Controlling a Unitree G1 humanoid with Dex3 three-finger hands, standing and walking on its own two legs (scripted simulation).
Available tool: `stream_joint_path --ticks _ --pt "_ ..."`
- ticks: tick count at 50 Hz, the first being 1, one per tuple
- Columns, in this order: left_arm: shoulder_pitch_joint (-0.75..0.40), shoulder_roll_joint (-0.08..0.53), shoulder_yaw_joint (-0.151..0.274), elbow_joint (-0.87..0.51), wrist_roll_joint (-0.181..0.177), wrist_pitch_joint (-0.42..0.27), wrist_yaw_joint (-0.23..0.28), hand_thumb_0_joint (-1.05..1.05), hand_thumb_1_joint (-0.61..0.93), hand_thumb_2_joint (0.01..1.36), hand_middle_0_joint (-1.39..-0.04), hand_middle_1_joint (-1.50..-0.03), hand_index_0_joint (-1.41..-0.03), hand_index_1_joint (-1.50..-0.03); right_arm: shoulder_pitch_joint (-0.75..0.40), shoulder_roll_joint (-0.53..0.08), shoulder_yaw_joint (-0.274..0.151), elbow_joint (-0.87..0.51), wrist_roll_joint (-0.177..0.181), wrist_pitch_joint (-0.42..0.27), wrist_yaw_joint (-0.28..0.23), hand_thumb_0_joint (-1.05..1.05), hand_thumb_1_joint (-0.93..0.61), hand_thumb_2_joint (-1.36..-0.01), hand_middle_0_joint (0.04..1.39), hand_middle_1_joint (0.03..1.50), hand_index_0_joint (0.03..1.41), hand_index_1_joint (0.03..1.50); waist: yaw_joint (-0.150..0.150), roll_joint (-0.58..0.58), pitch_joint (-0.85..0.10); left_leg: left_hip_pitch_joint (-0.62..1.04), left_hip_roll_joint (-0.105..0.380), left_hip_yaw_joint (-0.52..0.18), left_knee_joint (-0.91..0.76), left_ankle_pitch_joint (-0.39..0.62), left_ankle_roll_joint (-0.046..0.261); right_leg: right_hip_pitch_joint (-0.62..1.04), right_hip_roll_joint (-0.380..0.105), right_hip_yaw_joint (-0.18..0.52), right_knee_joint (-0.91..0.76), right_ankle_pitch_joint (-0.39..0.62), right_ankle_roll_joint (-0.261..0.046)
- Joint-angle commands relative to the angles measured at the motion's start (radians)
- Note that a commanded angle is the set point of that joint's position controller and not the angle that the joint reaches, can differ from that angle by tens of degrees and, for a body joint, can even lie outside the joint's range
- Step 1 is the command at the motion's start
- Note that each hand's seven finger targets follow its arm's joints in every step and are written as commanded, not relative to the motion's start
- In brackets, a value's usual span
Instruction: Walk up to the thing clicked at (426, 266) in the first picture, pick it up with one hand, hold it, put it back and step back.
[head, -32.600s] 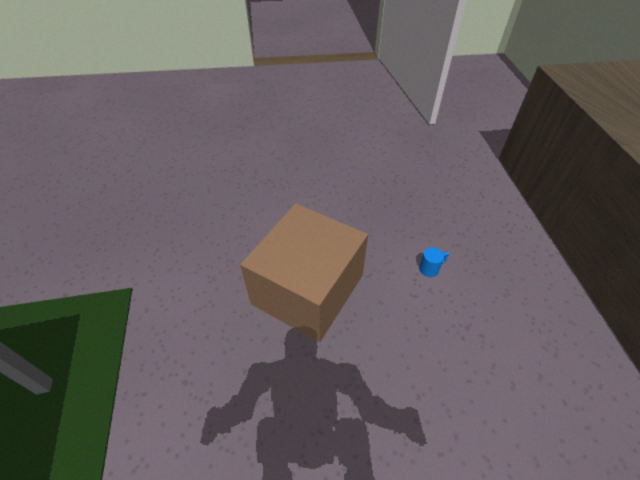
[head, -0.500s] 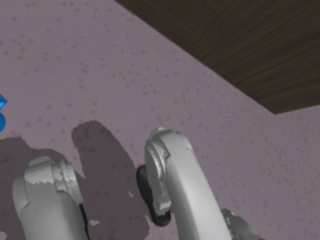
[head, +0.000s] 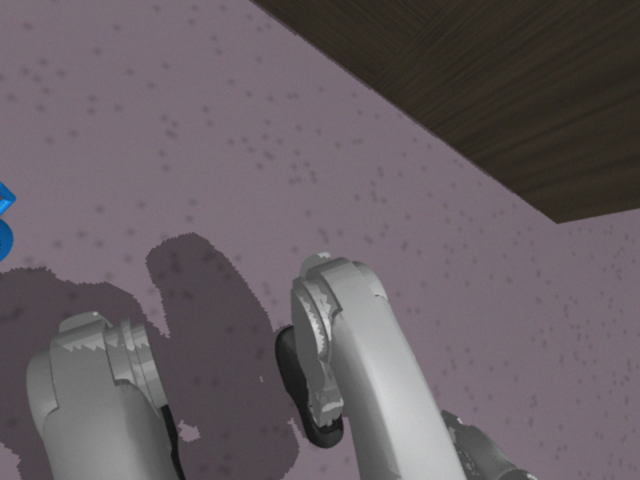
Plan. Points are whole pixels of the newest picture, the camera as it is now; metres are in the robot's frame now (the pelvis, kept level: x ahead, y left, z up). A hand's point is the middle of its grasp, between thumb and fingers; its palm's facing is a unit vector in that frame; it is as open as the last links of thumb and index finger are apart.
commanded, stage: open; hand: left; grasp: from above
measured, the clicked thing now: out of the picture +0.44 +0.32 -0.26
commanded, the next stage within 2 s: withdraw in 0.14 s
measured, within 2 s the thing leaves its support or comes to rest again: rests again in 0.54 s
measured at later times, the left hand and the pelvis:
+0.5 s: hand out of the picture +0.45 +0.34 -0.19, palm faces -0.36 -0.10 -0.93, open 14.1 cm; pelvis +0.00 +0.00 +0.00, yaw +0 degrees
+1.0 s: hand out of the picture +0.43 +0.35 -0.04, palm faces -0.50 -0.10 -0.86, open 14.0 cm; pelvis -0.01 +0.00 +0.08, yaw +5 degrees
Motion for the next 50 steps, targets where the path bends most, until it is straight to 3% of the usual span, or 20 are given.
stream_joint_path --ticks 1,4,7,12,13,16,18,23,26,31,33,35,37,39,41,42,46,49,50 --pt "-0.276 0.256 0.030 -0.158 -0.019 -0.018 0.039 0.000 -0.495 1.088 -0.083 -1.107 -0.086 -1.103 0.208 -0.287 -0.082 0.012 0.009 0.010 -0.011 0.000 -0.890 -0.897 0.201 0.301 0.201 0.301 -0.016 0.413 -0.712 0.481 0.018 0.106 -0.238 0.239 0.034 0.409 0.030 -0.081 -0.222 0.298 -0.067" --pt "-0.283 0.266 0.038 -0.161 -0.008 -0.025 0.045 0.000 -0.476 1.088 -0.086 -1.117 -0.092 -1.109 0.212 -0.296 -0.082 0.012 0.005 0.016 -0.011 0.000 -0.889 -0.897 0.201 0.301 0.201 0.301 -0.029 0.413 -0.704 0.477 0.018 0.104 -0.236 0.248 0.033 0.401 0.030 -0.088 -0.220 0.302 -0.068" --pt "-0.288 0.254 0.029 -0.169 -0.002 -0.027 0.051 0.000 -0.484 1.074 -0.082 -1.098 -0.086 -1.092 0.198 -0.291 -0.086 0.014 0.006 0.020 -0.014 0.000 -0.887 -0.896 0.201 0.301 0.201 0.301 -0.017 0.445 -0.716 0.510 0.019 0.099 -0.253 0.233 0.027 0.378 0.032 -0.089 -0.216 0.283 -0.074" --pt "-0.309 0.244 0.016 -0.136 0.005 -0.022 0.059 0.000 -0.447 1.100 -0.091 -1.134 -0.099 -1.123 0.191 -0.300 -0.087 0.010 0.006 0.015 -0.016 0.000 -0.886 -0.896 0.201 0.301 0.201 0.301 -0.034 0.448 -0.662 0.499 0.017 0.094 -0.258 0.212 0.024 0.320 0.028 -0.101 -0.206 0.258 -0.078" --pt "-0.293 0.232 0.005 -0.103 0.009 -0.019 0.058 0.000 -0.525 1.020 -0.063 -1.054 -0.081 -1.043 0.194 -0.294 -0.085 0.009 0.005 0.012 -0.014 0.000 -0.906 -0.899 0.201 0.300 0.201 0.300 -0.040 0.427 -0.650 0.488 0.019 0.097 -0.249 0.203 0.029 0.331 0.031 -0.093 -0.212 0.256 -0.076" --pt "-0.297 0.267 0.033 -0.145 0.003 -0.021 0.076 0.000 -0.525 0.980 -0.063 -1.049 -0.079 -1.031 0.189 -0.296 -0.084 0.003 0.006 0.008 -0.017 0.000 -0.904 -0.899 0.201 0.300 0.201 0.300 -0.012 0.448 -0.667 0.477 0.015 0.106 -0.260 0.187 0.028 0.338 0.027 -0.090 -0.215 0.236 -0.078" --pt "-0.308 0.284 0.051 -0.212 0.007 -0.011 0.075 0.000 -0.532 0.982 -0.065 -1.044 -0.078 -1.028 0.193 -0.296 -0.096 0.005 0.008 0.007 -0.017 0.000 -0.906 -0.900 0.201 0.300 0.201 0.300 0.006 0.484 -0.726 0.527 0.016 0.108 -0.263 0.209 0.023 0.331 0.026 -0.091 -0.206 0.253 -0.079" --pt "-0.234 0.260 0.080 -0.398 -0.018 0.039 0.038 0.000 -0.549 0.992 -0.065 -1.032 -0.072 -1.024 0.197 -0.275 -0.149 -0.002 0.028 0.023 -0.009 0.000 -0.909 -0.903 0.201 0.301 0.200 0.301 0.060 0.566 -0.860 0.612 0.012 0.128 -0.297 0.273 0.016 0.362 0.016 -0.066 -0.211 0.308 -0.084" --pt "-0.205 0.240 0.080 -0.498 -0.049 0.085 -0.011 0.000 -0.552 0.996 -0.065 -1.019 -0.067 -1.016 0.207 -0.266 -0.189 -0.001 0.057 0.049 -0.006 0.000 -0.908 -0.903 0.201 0.301 0.200 0.301 0.094 0.560 -0.932 0.634 0.008 0.147 -0.326 0.291 0.021 0.385 0.011 -0.043 -0.238 0.325 -0.085" --pt "-0.265 0.175 0.025 -0.557 -0.090 0.140 -0.158 0.000 -0.561 1.012 -0.068 -1.009 -0.062 -1.015 0.254 -0.243 -0.232 0.007 0.099 0.108 -0.023 0.000 -0.911 -0.906 0.200 0.301 0.201 0.301 0.089 0.467 -0.919 0.633 -0.004 0.154 -0.399 0.242 0.034 0.408 0.006 -0.014 -0.327 0.266 -0.087" --pt "-0.259 0.115 -0.027 -0.571 -0.107 0.148 -0.232 0.000 -0.555 1.011 -0.072 -1.017 -0.067 -1.022 0.267 -0.229 -0.240 0.004 0.112 0.129 -0.036 0.000 -0.910 -0.906 0.201 0.301 0.201 0.301 0.088 0.416 -0.912 0.647 -0.005 0.155 -0.424 0.250 0.039 0.441 0.006 -0.004 -0.366 0.269 -0.087" --pt "-0.208 0.056 -0.073 -0.507 -0.127 0.148 -0.307 0.000 -0.553 1.015 -0.073 -1.015 -0.066 -1.022 0.271 -0.222 -0.242 -0.011 0.126 0.149 -0.049 0.000 -0.909 -0.905 0.200 0.301 0.200 0.301 0.065 0.300 -0.796 0.563 -0.012 0.154 -0.452 0.198 0.050 0.448 0.004 0.003 -0.408 0.222 -0.085" --pt "-0.174 0.034 -0.091 -0.483 -0.137 0.133 -0.373 0.000 -0.544 1.011 -0.076 -1.013 -0.071 -1.018 0.265 -0.234 -0.241 -0.046 0.135 0.162 -0.070 0.000 -0.907 -0.904 0.200 0.300 0.200 0.300 0.057 0.240 -0.730 0.533 -0.014 0.153 -0.463 0.187 0.052 0.447 -0.001 0.004 -0.439 0.204 -0.090" --pt "-0.188 0.051 -0.085 -0.491 -0.149 0.113 -0.413 0.000 -0.528 1.007 -0.080 -1.013 -0.077 -1.016 0.262 -0.235 -0.238 -0.061 0.137 0.175 -0.089 0.000 -0.902 -0.902 0.200 0.300 0.200 0.300 0.065 0.189 -0.712 0.528 -0.013 0.153 -0.476 0.171 0.055 0.461 -0.002 0.014 -0.463 0.182 -0.092" --pt "-0.229 0.028 -0.112 -0.526 -0.156 0.080 -0.444 0.000 -0.519 1.001 -0.086 -1.008 -0.083 -1.010 0.261 -0.222 -0.218 -0.069 0.138 0.180 -0.103 0.000 -0.901 -0.901 0.200 0.300 0.200 0.300 0.059 0.191 -0.673 0.516 -0.020 0.160 -0.486 0.161 0.050 0.462 -0.009 0.019 -0.482 0.159 -0.095" --pt "-0.215 0.061 -0.101 -0.503 -0.152 0.066 -0.454 0.000 -0.523 1.004 -0.086 -1.010 -0.083 -1.013 0.250 -0.218 -0.213 -0.073 0.138 0.181 -0.111 0.000 -0.902 -0.901 0.200 0.300 0.200 0.300 0.075 0.196 -0.674 0.525 -0.017 0.161 -0.493 0.154 0.049 0.463 -0.007 0.022 -0.479 0.148 -0.094" --pt "-0.266 0.100 -0.092 -0.503 -0.123 -0.005 -0.430 0.000 -0.529 1.005 -0.091 -1.001 -0.084 -1.008 0.235 -0.204 -0.186 -0.081 0.133 0.185 -0.130 0.000 -0.904 -0.902 0.200 0.300 0.200 0.300 0.086 0.248 -0.709 0.548 -0.018 0.170 -0.490 0.152 0.048 0.453 -0.009 0.031 -0.462 0.157 -0.089" --pt "-0.292 0.084 -0.105 -0.443 -0.088 -0.039 -0.363 0.000 -0.535 1.009 -0.085 -1.005 -0.079 -1.011 0.227 -0.202 -0.169 -0.072 0.123 0.187 -0.131 0.000 -0.903 -0.902 0.200 0.300 0.200 0.300 0.074 0.271 -0.702 0.551 -0.017 0.167 -0.486 0.145 0.049 0.418 -0.005 0.022 -0.440 0.161 -0.086" --pt "-0.317 0.108 -0.091 -0.437 -0.075 -0.048 -0.334 0.000 -0.535 1.007 -0.082 -1.005 -0.078 -1.010 0.225 -0.212 -0.165 -0.069 0.120 0.186 -0.130 0.000 -0.902 -0.901 0.200 0.300 0.200 0.300 0.074 0.295 -0.712 0.561 -0.019 0.162 -0.488 0.143 0.045 0.400 -0.008 0.015 -0.426 0.155 -0.089"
